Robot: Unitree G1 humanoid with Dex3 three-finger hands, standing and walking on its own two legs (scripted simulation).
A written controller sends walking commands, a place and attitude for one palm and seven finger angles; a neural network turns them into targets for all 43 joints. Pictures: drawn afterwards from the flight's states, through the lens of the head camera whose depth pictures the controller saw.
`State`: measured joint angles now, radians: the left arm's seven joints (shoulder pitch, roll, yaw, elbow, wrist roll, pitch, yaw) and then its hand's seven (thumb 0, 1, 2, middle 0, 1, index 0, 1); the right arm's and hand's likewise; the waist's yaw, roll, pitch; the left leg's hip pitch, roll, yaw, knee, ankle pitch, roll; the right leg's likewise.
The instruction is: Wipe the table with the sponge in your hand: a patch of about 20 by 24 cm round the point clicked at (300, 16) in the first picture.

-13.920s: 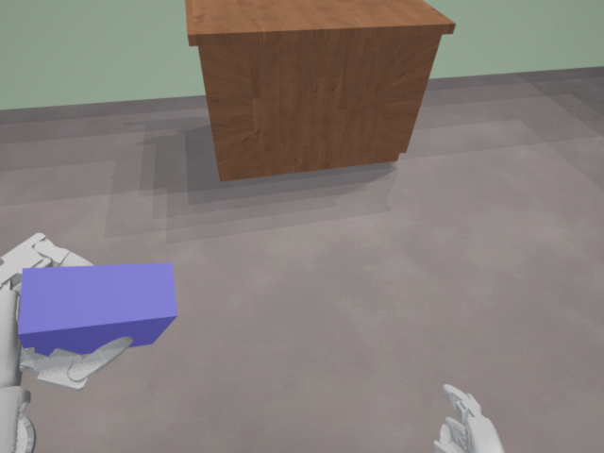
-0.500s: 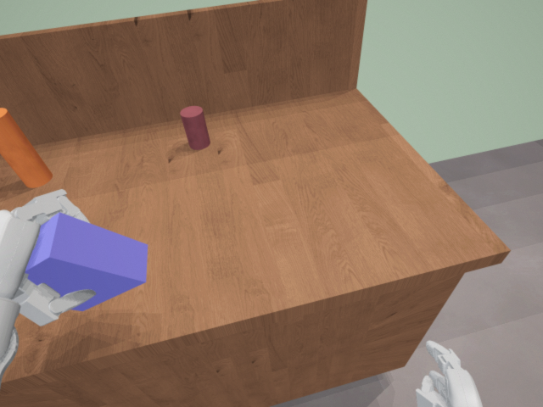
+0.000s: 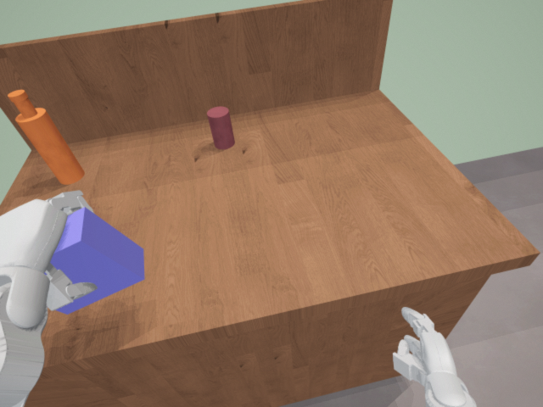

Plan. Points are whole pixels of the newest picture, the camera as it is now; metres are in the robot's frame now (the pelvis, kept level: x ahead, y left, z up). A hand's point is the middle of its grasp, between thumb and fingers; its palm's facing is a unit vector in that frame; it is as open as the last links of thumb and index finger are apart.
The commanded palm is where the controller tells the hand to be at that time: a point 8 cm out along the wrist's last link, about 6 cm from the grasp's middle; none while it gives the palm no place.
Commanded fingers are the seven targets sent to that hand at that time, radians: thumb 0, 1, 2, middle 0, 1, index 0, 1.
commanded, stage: turn the palm down, sponge in hand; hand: left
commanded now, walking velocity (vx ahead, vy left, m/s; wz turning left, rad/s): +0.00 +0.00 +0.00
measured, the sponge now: (86, 270) +0.23 +0.30 +0.12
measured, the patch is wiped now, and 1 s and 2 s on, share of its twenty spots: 0.00 0.00 0.00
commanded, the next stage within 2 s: move the sponge above the wiping area in 0.78 s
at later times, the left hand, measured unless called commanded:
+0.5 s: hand (92, 274) +0.21 +0.27 +0.14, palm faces +0.05 -0.11 -0.99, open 9.7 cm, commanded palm +0.18 +0.27 +0.23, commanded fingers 0.00 0.10 1.30 -1.20 -1.60 -1.20 -1.60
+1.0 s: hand (105, 270) +0.22 +0.25 +0.14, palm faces +0.03 -0.05 -1.00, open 9.7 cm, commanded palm +0.19 +0.26 +0.22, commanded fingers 0.00 0.10 1.30 -1.20 -1.60 -1.20 -1.60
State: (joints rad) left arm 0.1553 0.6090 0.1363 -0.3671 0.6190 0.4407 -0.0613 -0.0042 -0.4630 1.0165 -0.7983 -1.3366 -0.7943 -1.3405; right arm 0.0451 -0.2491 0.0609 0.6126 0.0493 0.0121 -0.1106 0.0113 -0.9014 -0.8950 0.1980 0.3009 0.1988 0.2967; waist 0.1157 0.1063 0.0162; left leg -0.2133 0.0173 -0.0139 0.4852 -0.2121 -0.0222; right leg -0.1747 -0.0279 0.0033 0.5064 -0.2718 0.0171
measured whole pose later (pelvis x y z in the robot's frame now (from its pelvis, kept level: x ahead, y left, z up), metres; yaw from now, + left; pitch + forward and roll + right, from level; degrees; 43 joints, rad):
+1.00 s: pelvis +0.00 -0.01 +0.00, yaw -1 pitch -5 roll +1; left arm 0.17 0.60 -0.01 -0.36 0.84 0.31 -0.13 0.00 -0.46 1.02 -0.80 -1.34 -0.79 -1.34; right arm 0.01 -0.27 0.04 0.66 0.02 -0.01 -0.08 0.01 -0.90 -0.90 0.19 0.30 0.21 0.30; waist 0.13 0.12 0.03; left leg -0.18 0.03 -0.01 0.44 -0.19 -0.03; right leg -0.15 -0.01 0.01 0.49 -0.26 0.00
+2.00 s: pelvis +0.00 -0.01 +0.00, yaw -1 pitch -5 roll +0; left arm 0.09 0.54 0.01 -0.17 0.87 0.35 -0.02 0.00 -0.46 1.02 -0.79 -1.34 -0.79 -1.35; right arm 0.02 -0.24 0.04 0.70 0.03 0.00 -0.07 0.01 -0.90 -0.90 0.20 0.30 0.20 0.30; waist 0.12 0.11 0.02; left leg -0.16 0.04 -0.01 0.42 -0.18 -0.04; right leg -0.13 -0.01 0.01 0.46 -0.24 0.00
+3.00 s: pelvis +0.01 -0.01 +0.00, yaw +0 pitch -4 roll +0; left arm 0.08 0.48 -0.09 -0.11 0.91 0.38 -0.07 0.00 -0.46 1.02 -0.79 -1.35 -0.79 -1.35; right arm 0.01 -0.27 0.03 0.69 0.03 0.00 -0.07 0.01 -0.90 -0.90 0.20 0.30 0.20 0.30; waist 0.12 0.11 0.02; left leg -0.17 0.02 -0.02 0.42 -0.19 -0.03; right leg -0.14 -0.02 0.00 0.45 -0.25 0.00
